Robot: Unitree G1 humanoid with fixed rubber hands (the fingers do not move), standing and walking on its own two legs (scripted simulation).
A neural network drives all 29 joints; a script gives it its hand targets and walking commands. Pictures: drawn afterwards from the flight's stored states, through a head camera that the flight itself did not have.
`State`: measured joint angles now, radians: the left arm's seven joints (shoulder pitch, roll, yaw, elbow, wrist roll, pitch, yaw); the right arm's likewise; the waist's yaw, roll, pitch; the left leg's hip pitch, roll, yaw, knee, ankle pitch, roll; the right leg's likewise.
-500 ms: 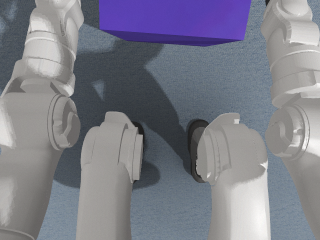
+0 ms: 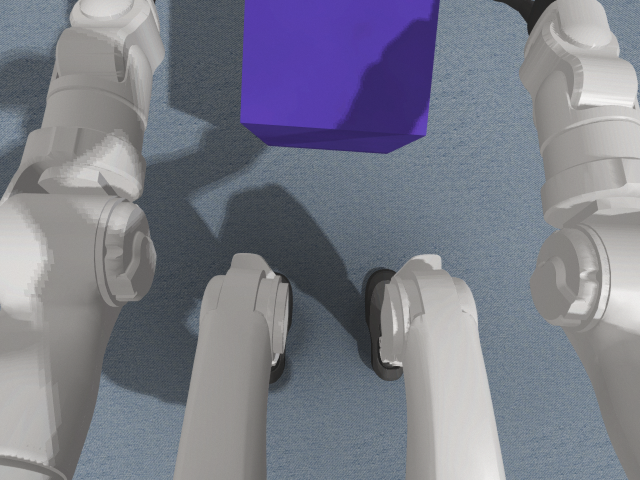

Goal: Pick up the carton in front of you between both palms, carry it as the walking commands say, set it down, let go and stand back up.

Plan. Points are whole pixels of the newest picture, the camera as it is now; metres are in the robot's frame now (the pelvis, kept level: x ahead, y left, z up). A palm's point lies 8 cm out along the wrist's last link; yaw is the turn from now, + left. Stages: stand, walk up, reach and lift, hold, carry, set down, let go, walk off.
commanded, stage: set down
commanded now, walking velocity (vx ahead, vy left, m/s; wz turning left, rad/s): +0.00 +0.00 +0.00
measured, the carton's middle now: (334, 69) +0.56 +0.00 -0.31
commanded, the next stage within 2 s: let go in 0.64 s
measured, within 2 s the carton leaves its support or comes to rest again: neither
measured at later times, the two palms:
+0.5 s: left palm out of the picture +0.58 +0.20 +0.04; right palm out of the picture +0.56 -0.20 +0.04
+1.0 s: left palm out of the picture +0.48 +0.21 +0.14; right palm out of the picture +0.48 -0.22 +0.15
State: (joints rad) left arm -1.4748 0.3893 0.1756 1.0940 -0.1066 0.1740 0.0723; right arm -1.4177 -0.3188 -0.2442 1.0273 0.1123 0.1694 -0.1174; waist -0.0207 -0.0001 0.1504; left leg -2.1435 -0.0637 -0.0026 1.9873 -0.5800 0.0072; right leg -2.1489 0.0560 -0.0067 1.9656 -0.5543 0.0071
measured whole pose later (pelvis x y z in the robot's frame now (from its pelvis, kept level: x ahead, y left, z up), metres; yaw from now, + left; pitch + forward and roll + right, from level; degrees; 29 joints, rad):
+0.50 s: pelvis +0.02 +0.00 +0.14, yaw +0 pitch +48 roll -1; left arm -1.31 0.36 0.25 0.96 -0.05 0.21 0.02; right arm -1.25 -0.29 -0.29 0.88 0.07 0.21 -0.07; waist -0.02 0.00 -0.02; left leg -1.84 -0.07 -0.03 1.46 -0.45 0.01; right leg -1.84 0.06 0.02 1.44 -0.43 0.01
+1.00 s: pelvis +0.07 +0.00 +0.27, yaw +1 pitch +39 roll +0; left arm -0.73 0.22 0.25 0.71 0.08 0.12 -0.01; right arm -0.70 -0.21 -0.24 0.69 -0.07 0.12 0.02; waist -0.02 0.00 -0.04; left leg -1.26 -0.06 -0.05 0.87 -0.30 0.00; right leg -1.27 0.05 0.04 0.87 -0.28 -0.01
